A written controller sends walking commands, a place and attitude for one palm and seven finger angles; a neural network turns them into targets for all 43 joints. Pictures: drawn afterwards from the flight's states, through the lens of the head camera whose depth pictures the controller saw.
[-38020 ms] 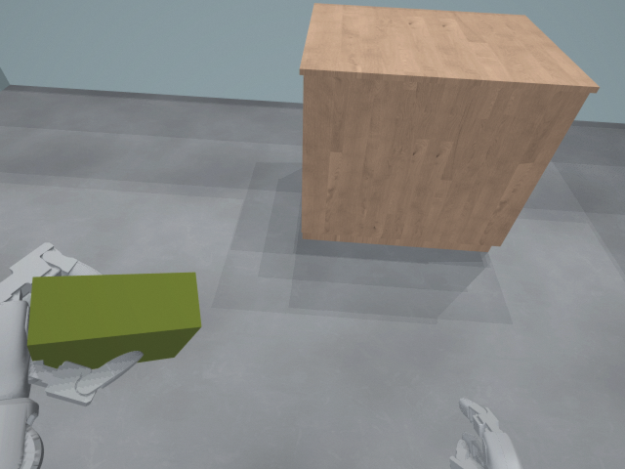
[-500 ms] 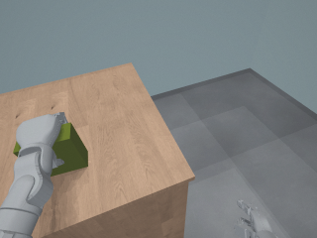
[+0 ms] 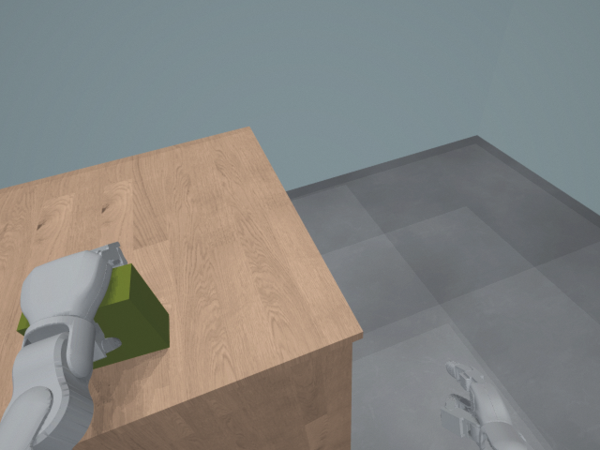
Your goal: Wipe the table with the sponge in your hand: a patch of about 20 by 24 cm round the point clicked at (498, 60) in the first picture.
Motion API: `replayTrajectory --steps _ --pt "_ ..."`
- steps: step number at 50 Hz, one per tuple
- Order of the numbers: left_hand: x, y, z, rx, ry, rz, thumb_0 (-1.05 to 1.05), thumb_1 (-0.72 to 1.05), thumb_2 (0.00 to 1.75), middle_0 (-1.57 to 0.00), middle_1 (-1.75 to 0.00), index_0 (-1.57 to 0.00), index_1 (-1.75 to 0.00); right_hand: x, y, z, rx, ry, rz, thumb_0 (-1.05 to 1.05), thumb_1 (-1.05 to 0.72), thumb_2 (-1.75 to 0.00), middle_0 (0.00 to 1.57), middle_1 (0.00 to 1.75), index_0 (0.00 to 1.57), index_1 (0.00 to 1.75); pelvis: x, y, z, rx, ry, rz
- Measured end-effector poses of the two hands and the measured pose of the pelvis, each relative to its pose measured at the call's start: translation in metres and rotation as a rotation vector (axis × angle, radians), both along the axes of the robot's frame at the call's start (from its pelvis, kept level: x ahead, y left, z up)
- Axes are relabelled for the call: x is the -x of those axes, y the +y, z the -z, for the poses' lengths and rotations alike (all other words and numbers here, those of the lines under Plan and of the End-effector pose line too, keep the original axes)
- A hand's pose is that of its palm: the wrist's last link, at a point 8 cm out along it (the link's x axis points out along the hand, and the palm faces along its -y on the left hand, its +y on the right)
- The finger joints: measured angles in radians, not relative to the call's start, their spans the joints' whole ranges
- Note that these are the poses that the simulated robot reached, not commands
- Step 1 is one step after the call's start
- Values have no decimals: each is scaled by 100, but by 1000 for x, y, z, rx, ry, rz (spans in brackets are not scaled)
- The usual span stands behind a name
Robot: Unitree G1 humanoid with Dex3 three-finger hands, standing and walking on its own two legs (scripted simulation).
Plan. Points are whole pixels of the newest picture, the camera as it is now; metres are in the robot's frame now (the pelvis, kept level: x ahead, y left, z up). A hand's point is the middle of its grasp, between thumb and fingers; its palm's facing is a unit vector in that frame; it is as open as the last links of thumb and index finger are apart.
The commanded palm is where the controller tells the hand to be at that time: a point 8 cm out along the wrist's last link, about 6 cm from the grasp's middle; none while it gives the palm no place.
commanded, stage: wipe back along the first lane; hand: left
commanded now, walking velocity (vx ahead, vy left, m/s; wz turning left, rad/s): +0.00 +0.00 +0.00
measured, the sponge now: (112, 329) +0.24 +0.30 +0.06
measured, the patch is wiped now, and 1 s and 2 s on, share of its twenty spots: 1.00 1.00 1.00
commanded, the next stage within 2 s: lift the sponge slowly off the table in 0.22 s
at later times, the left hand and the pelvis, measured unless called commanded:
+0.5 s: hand (89, 328) +0.21 +0.28 +0.12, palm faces +0.10 -0.09 -0.99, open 9.9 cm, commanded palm +0.17 +0.27 +0.17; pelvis -0.01 +0.00 +0.00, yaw +0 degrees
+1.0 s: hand (95, 334) +0.20 +0.26 +0.13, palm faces +0.11 -0.14 -0.98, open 9.9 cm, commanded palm +0.17 +0.27 +0.20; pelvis -0.01 +0.00 +0.00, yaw +0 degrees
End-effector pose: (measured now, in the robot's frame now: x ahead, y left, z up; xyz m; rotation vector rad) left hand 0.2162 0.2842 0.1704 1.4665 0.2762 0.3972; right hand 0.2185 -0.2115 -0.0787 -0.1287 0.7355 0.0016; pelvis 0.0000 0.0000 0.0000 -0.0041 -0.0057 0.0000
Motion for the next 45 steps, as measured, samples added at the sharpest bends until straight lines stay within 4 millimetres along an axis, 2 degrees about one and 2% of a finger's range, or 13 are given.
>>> replayTrajectory --steps 18,33,45 --pt "32 -7 0 20 -18 7 0 -49 109 -67 -146 -73 -141 6 -5 -1 13 -11 10 2 -90 -90 20 30 20 30 5 -1 1 0 -15 11" --pt "30 -7 -2 32 2 5 0 -50 109 -70 -143 -75 -138 4 4 -3 23 -28 -13 2 -90 -90 20 30 20 30 8 0 0 -1 -28 4" --pt "42 -17 -8 64 -17 30 -1 -52 109 -72 -141 -77 -136 -9 17 -11 19 -58 -63 2 -90 -90 20 30 20 30 10 0 -1 0 -45 -1"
